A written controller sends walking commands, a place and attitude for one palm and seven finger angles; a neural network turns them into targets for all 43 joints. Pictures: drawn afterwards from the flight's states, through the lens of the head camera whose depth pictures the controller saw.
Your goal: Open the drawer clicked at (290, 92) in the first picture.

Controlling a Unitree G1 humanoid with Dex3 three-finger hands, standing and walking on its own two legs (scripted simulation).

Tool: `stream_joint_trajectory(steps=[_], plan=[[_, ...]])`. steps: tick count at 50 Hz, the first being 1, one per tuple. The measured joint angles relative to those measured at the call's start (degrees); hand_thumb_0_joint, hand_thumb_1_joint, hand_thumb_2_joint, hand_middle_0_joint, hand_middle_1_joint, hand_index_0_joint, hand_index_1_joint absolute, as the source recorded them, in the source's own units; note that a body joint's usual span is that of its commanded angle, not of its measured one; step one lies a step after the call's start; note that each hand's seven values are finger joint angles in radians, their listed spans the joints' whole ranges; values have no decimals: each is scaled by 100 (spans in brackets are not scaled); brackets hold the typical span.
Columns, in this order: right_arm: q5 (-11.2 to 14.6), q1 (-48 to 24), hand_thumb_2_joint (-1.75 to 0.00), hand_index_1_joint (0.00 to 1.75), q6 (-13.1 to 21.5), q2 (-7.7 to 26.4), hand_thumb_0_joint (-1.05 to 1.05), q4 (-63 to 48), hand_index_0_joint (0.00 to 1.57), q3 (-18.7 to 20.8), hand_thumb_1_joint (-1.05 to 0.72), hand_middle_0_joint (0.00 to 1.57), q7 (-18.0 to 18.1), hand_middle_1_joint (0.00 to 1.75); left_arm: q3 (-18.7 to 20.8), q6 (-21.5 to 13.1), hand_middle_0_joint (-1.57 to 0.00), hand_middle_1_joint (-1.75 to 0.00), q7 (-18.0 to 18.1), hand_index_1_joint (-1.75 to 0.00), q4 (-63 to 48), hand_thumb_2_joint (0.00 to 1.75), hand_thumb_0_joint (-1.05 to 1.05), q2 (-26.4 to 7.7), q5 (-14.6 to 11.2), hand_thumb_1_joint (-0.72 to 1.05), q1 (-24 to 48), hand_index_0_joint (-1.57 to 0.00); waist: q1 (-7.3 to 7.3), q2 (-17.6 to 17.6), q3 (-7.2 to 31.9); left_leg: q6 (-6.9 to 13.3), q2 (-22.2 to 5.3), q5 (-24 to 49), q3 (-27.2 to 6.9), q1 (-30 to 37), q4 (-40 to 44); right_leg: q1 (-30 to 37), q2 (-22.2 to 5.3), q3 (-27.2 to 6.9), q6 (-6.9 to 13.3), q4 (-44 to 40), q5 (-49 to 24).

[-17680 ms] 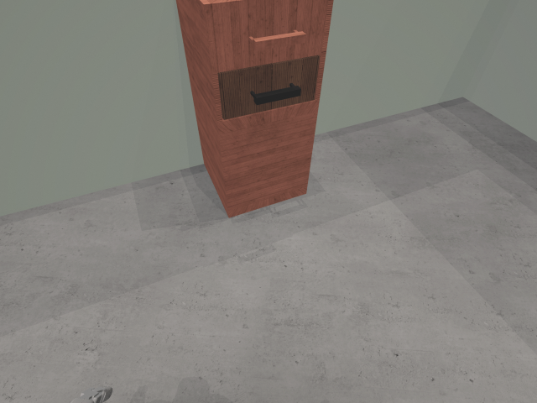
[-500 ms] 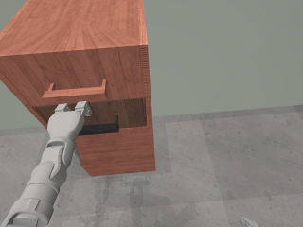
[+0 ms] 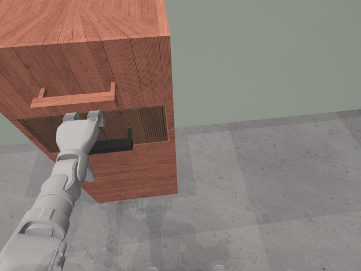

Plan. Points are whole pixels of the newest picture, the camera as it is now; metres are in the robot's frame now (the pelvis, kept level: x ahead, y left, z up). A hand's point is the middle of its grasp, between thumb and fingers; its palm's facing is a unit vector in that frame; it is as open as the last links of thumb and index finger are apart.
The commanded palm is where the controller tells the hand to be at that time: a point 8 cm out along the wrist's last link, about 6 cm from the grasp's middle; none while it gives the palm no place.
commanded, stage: move the hooked fingers above the handle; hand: left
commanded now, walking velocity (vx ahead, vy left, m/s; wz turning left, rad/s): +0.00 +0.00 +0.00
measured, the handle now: (102, 140) +0.47 +0.25 -0.09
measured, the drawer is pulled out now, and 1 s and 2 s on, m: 0.00 0.00 0.00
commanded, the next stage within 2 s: lower the fingers behind the handle in 1.06 s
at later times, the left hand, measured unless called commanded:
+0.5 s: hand (93, 142) +0.43 +0.25 -0.03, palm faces -0.03 -0.02 -1.00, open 13.7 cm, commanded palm +0.41 +0.24 +0.03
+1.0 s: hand (94, 142) +0.43 +0.25 -0.03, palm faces -0.04 -0.01 -1.00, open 13.7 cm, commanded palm +0.42 +0.23 +0.03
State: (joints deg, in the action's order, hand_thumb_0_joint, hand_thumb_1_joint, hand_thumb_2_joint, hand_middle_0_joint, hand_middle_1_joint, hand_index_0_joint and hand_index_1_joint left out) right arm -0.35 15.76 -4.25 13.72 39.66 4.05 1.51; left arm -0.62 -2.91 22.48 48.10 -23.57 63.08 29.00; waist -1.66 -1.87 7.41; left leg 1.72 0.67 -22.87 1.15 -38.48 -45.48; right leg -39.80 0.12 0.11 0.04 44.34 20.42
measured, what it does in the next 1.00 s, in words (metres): stands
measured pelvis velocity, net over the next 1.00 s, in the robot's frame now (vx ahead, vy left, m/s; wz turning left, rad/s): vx -0.01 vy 0.00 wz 0.01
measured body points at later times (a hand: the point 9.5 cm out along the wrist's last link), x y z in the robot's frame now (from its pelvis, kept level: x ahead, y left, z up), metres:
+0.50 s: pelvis -0.01 +0.00 -0.02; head +0.09 +0.00 +0.42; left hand +0.42 +0.25 +0.02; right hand +0.02 -0.27 -0.15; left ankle -0.02 +0.10 -0.70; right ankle +0.00 -0.12 -0.70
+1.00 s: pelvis -0.01 +0.00 -0.02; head +0.09 +0.00 +0.42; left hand +0.43 +0.24 +0.03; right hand +0.04 -0.27 -0.15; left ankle -0.02 +0.10 -0.70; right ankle +0.00 -0.12 -0.70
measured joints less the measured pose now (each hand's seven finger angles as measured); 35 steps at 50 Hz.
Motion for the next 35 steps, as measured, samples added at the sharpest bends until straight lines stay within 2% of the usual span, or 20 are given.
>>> stream_joint_trajectory(steps=[15,18,27,35], plan=[[-91,196,-90,30,9,50,0,224,20,20,-91,21,-80,30,189,-94,-32,-120,293,-120,943,30,0,-234,94,-49,733,-32,-261,-20,128,5,-52,-183,-35,-912,-635,-860,46,43,-3,524,124],[-123,258,-90,30,-6,68,0,255,20,55,-91,21,-103,30,251,-96,-34,-122,361,-122,901,30,0,-225,117,-49,728,-33,-265,-48,183,7,-65,-222,-35,-1043,-740,-982,58,43,-5,603,146],[-78,271,-90,30,-62,39,0,270,20,3,-91,21,-134,30,125,183,-33,-122,388,-121,1073,30,0,-125,5,-49,822,-33,-302,-84,142,27,-65,-182,-20,-884,-647,-819,61,25,-23,491,92],[-48,266,-90,30,-16,31,0,158,20,-56,-91,21,-101,30,14,196,-32,-121,294,-122,1192,30,0,-156,-5,-49,935,-34,-315,-52,127,27,-52,-119,-36,-818,-545,-742,48,40,-24,386,35]])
